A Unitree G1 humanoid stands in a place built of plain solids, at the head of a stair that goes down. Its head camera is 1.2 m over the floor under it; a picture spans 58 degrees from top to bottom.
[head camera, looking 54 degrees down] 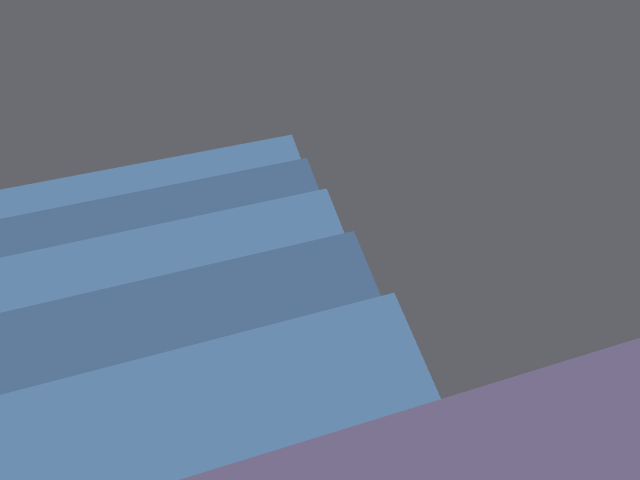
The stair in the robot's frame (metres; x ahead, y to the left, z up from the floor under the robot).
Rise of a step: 0.16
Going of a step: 0.41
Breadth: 2.10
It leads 16 degrees to the left of straight ahead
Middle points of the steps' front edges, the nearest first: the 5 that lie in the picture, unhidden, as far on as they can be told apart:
0.47 0.74 -0.16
0.87 0.86 -0.32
1.26 0.97 -0.47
1.66 1.09 -0.63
2.06 1.20 -0.79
